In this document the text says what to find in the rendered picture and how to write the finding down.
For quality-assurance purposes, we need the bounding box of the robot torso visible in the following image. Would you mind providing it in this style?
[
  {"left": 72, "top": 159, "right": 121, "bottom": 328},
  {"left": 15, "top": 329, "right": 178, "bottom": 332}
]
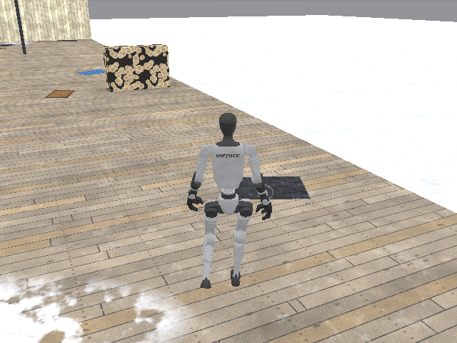
[{"left": 211, "top": 140, "right": 244, "bottom": 214}]

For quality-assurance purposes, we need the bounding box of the left robot forearm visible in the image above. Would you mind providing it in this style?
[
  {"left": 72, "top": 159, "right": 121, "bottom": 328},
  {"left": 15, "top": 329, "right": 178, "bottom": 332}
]
[{"left": 188, "top": 171, "right": 201, "bottom": 199}]

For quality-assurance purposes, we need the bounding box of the left robot upper arm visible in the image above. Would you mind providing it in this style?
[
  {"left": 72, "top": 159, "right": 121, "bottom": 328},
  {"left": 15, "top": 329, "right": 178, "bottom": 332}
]
[{"left": 194, "top": 144, "right": 214, "bottom": 182}]

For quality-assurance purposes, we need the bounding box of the left robot hand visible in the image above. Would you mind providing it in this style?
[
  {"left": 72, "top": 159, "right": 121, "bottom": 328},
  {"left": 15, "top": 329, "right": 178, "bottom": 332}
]
[{"left": 187, "top": 197, "right": 203, "bottom": 212}]

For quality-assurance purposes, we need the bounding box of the right robot hand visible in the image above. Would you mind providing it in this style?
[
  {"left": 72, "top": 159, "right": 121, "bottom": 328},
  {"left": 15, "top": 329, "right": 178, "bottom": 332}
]
[{"left": 256, "top": 202, "right": 272, "bottom": 220}]

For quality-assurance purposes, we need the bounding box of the right robot shin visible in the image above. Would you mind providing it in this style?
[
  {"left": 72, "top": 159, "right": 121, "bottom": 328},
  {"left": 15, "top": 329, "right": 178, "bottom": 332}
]
[{"left": 233, "top": 232, "right": 246, "bottom": 277}]

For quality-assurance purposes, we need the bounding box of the right robot upper arm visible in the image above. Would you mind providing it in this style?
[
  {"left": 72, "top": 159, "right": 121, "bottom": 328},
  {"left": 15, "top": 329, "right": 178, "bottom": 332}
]
[{"left": 243, "top": 144, "right": 262, "bottom": 184}]

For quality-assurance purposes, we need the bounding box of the right robot forearm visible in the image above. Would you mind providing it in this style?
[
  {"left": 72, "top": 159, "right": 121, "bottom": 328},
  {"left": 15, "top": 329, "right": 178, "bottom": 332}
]
[{"left": 255, "top": 173, "right": 270, "bottom": 205}]

